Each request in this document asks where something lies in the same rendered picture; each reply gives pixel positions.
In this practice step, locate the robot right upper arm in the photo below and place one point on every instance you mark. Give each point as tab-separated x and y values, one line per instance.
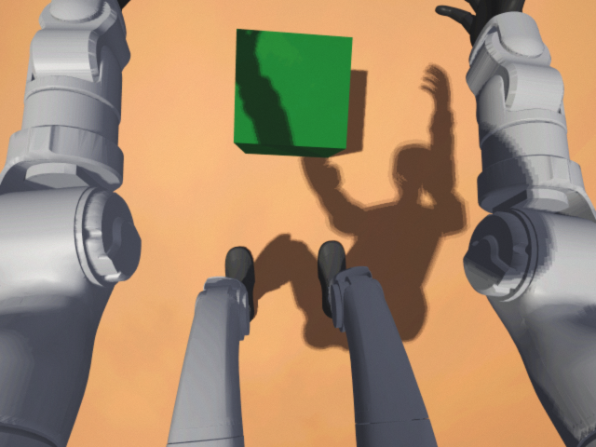
538	271

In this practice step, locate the robot right hand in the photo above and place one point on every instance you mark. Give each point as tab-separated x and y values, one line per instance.
484	9

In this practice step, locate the robot left upper arm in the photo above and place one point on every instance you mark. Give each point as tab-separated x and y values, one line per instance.
61	253

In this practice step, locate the carton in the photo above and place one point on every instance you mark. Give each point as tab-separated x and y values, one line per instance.
291	93

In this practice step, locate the right robot forearm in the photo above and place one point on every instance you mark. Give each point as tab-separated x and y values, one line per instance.
522	125

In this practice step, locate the robot right thigh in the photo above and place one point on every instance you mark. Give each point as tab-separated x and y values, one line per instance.
389	409

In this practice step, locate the right robot shin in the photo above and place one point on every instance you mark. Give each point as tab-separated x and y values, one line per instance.
352	271

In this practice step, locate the left robot forearm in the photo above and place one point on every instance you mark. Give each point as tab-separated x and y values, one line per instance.
72	101

